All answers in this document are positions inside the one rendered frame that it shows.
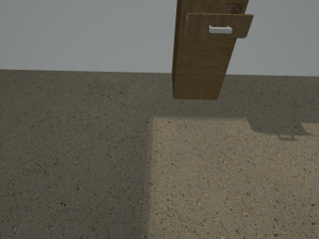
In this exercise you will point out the drawer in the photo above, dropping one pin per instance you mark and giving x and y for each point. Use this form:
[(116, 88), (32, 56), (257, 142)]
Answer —
[(198, 16)]

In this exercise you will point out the handle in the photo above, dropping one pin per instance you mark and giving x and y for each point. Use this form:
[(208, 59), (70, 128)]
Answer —
[(220, 30)]

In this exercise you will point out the cabinet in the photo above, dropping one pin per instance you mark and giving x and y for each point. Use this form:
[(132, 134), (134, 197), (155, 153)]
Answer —
[(199, 64)]

